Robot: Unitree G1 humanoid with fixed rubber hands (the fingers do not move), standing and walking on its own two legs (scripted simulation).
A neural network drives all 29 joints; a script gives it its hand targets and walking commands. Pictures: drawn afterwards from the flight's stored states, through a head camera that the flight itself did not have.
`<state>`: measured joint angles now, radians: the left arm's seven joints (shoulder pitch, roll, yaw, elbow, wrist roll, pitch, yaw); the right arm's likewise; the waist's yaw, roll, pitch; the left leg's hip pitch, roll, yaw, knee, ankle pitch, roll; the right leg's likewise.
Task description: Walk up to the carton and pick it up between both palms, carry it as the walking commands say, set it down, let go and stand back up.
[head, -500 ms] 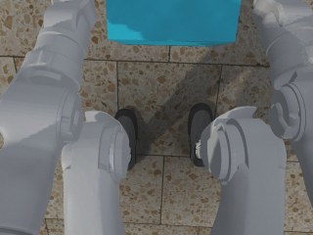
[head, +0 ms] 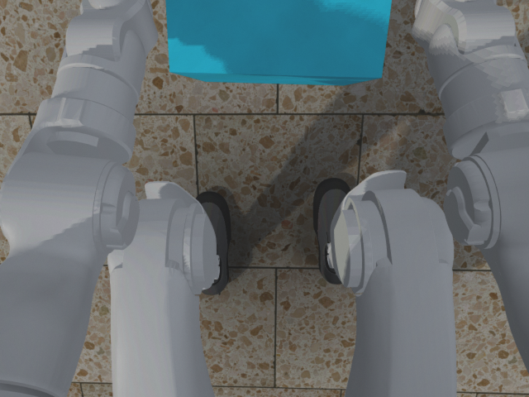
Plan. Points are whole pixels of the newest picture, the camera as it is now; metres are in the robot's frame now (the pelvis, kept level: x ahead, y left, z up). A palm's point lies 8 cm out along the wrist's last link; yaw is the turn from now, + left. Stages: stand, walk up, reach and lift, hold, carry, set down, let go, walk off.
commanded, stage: reach and lift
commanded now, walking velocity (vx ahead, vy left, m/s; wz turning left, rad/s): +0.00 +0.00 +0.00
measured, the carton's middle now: out of the picture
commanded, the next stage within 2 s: none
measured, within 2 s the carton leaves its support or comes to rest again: neither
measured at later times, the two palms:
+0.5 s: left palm out of the picture +0.56 +0.13 -0.12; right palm out of the picture +0.56 -0.19 -0.12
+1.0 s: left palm out of the picture +0.54 +0.13 -0.03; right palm out of the picture +0.53 -0.19 -0.04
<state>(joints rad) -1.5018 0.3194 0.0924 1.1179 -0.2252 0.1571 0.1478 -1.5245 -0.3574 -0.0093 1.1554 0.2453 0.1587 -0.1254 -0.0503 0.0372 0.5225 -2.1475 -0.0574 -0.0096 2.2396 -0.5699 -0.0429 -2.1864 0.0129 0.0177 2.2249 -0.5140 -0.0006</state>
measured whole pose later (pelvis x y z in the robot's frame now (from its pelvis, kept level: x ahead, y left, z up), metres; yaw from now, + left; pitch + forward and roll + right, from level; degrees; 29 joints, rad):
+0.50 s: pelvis +0.00 -0.01 +0.04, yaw +0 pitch +29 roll +3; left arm -1.43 0.22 0.30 0.87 -0.08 0.23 0.21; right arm -1.50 -0.30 -0.20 0.93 0.07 0.25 -0.11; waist -0.03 0.03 0.52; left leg -2.05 -0.06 -0.01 2.12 -0.58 -0.05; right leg -2.11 0.02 0.03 2.12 -0.53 -0.01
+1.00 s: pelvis -0.02 +0.01 +0.07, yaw -1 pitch +24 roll +2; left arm -1.43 0.15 0.39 0.74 0.03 0.32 0.20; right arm -1.46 -0.26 -0.31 0.80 -0.04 0.34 -0.09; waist -0.02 0.02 0.52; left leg -1.93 -0.09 -0.01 2.00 -0.50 -0.05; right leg -1.98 0.05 0.07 1.99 -0.44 0.03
